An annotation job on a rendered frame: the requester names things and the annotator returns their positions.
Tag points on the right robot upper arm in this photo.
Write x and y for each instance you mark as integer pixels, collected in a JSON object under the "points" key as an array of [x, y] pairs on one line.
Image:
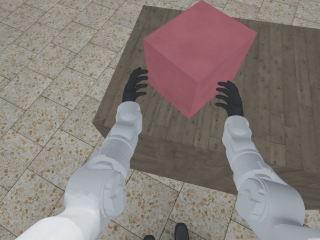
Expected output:
{"points": [[274, 211]]}

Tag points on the robot right hand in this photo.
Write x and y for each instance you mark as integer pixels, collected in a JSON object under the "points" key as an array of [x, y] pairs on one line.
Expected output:
{"points": [[234, 106]]}

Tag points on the robot right foot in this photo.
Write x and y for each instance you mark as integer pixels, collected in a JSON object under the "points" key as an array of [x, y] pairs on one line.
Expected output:
{"points": [[181, 232]]}

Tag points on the pedestal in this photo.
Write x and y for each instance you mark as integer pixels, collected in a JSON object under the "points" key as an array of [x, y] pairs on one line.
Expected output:
{"points": [[279, 86]]}

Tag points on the robot left hand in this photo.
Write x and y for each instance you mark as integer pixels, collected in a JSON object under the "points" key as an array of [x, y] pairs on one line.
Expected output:
{"points": [[129, 93]]}

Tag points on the right robot forearm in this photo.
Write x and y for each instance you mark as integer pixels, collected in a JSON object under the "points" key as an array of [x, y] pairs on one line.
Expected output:
{"points": [[243, 157]]}

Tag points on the left robot forearm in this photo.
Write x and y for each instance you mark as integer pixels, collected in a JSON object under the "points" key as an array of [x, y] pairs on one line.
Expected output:
{"points": [[120, 143]]}

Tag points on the carton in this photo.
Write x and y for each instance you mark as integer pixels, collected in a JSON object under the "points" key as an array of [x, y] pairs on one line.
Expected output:
{"points": [[189, 55]]}

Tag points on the left robot upper arm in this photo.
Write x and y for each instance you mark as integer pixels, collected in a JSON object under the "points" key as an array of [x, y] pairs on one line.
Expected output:
{"points": [[92, 198]]}

